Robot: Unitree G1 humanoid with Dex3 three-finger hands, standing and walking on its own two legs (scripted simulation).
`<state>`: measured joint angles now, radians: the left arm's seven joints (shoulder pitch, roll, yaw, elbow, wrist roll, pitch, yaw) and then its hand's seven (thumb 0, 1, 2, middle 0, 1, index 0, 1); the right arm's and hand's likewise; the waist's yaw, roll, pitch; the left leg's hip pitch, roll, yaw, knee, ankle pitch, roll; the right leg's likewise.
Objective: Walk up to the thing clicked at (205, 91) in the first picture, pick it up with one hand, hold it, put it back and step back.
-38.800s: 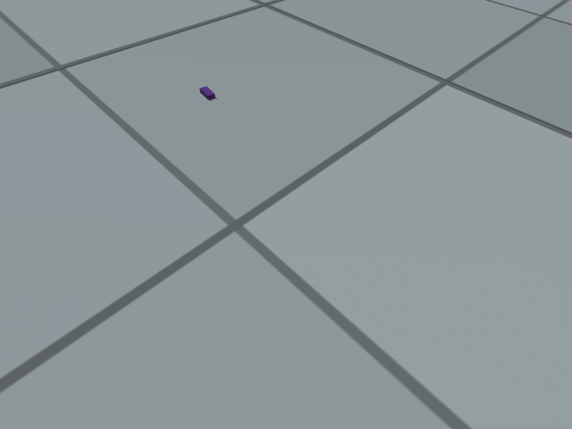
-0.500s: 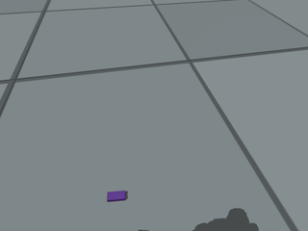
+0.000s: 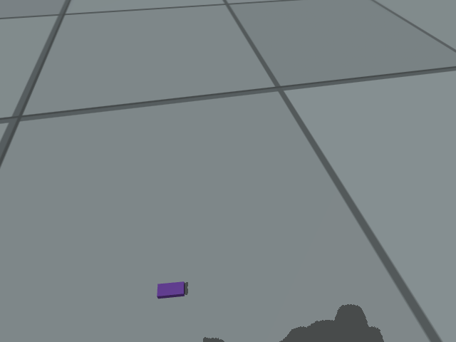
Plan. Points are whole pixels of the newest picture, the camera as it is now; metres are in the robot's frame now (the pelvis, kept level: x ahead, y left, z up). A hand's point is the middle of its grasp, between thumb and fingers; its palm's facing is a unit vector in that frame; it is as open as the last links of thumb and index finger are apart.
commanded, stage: stand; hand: left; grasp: from above
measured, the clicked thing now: (171, 290) +0.46 +0.23 -0.77
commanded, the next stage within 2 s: step back in 0.10 s
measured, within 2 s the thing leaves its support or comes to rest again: neither
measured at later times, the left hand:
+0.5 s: hand out of the picture +0.09 +0.30 -0.18, palm faces -0.03 -0.93 -0.37, open 7.4 cm
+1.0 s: hand out of the picture -0.02 +0.28 -0.15, palm faces -0.04 -0.92 -0.40, open 7.4 cm
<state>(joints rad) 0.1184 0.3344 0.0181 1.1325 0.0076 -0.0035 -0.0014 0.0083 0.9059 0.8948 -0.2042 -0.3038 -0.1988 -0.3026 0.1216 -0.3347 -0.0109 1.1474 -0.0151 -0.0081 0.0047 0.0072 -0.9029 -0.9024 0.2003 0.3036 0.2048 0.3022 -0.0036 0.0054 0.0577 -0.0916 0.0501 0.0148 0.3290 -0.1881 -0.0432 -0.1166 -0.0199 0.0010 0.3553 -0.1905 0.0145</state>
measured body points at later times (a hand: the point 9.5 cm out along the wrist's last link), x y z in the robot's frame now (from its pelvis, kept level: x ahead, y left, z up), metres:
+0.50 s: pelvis -0.06 +0.04 -0.02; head +0.02 +0.06 +0.42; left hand +0.09 +0.35 -0.15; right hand +0.00 -0.28 -0.13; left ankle -0.05 +0.13 -0.75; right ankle -0.06 -0.11 -0.68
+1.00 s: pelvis -0.16 +0.02 -0.02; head -0.10 +0.01 +0.43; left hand -0.02 +0.32 -0.12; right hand -0.08 -0.30 -0.14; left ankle -0.20 +0.15 -0.69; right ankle -0.13 -0.09 -0.75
